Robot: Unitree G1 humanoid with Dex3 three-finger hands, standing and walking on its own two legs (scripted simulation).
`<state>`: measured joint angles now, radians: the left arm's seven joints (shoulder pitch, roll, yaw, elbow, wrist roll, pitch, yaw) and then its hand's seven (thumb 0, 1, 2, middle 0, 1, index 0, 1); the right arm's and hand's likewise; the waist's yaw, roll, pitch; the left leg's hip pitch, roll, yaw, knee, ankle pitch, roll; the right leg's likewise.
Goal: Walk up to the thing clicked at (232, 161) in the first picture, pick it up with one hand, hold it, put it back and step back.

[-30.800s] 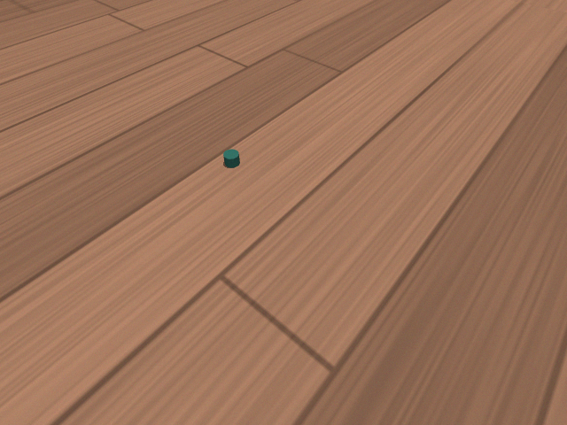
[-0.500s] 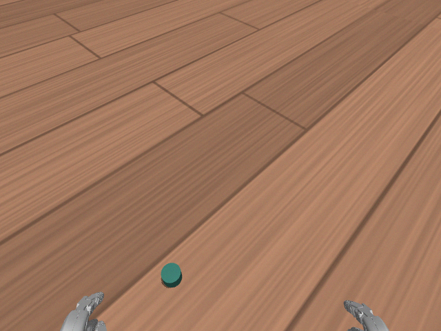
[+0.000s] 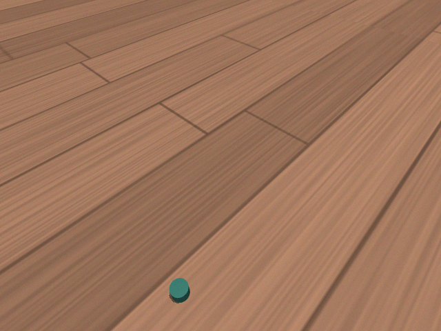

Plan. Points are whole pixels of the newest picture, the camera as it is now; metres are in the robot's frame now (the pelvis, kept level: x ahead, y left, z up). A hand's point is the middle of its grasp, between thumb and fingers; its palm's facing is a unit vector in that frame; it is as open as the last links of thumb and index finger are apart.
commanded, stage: stand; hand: left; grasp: from above
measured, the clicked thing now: (179, 290) +0.45 +0.20 -0.75
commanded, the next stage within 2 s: step back in 1.82 s
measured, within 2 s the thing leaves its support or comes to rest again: neither
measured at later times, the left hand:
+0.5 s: hand out of the picture +0.06 +0.23 -0.16, palm faces +0.01 -0.94 -0.33, open 7.4 cm
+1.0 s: hand out of the picture +0.08 +0.23 -0.15, palm faces +0.00 -0.94 -0.34, open 7.4 cm
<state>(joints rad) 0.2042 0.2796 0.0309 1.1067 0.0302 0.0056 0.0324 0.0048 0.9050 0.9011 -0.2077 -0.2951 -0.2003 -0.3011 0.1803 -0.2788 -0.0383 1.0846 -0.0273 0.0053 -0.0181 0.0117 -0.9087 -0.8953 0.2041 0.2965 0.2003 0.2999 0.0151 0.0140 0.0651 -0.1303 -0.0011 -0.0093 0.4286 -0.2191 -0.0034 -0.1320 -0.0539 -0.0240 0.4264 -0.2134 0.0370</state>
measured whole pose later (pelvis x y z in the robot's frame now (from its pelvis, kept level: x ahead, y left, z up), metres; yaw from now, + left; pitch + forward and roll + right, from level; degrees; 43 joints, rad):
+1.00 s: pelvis +0.01 -0.01 +0.01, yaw -1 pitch -3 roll +0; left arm 0.11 0.31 0.03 1.16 0.01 -0.01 0.01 0.00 0.91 0.90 -0.21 -0.30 -0.20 -0.30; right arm 0.12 -0.32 -0.01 1.14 -0.02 -0.01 -0.01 0.01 -0.91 -0.90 0.20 0.30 0.20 0.30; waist 0.00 0.02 0.07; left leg -0.09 0.02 0.00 0.33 -0.19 -0.02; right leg -0.10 -0.03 -0.02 0.34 -0.18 0.02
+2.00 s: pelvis -0.01 -0.01 -0.01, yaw -2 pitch -1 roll +0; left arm 0.07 0.38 0.04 1.02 -0.01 0.01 0.01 0.00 0.90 0.90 -0.21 -0.30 -0.20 -0.30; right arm 0.06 -0.37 -0.04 1.04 0.01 0.03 0.01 0.01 -0.91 -0.90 0.20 0.30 0.20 0.30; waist -0.02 0.00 0.14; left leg -0.24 0.03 0.01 0.51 -0.25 -0.01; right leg -0.26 -0.02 0.00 0.51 -0.23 0.01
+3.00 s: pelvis -0.23 +0.02 -0.02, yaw -3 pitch -3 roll +1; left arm 0.11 0.39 0.07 0.77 0.02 0.06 0.02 0.00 0.90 0.90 -0.21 -0.30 -0.20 -0.30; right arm 0.17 -0.38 -0.05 0.87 -0.03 0.03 0.01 0.01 -0.91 -0.90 0.20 0.30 0.20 0.30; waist 0.01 -0.04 0.20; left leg -0.26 -0.05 -0.02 0.67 -0.35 0.03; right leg -0.45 0.01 0.06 0.82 -0.43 0.00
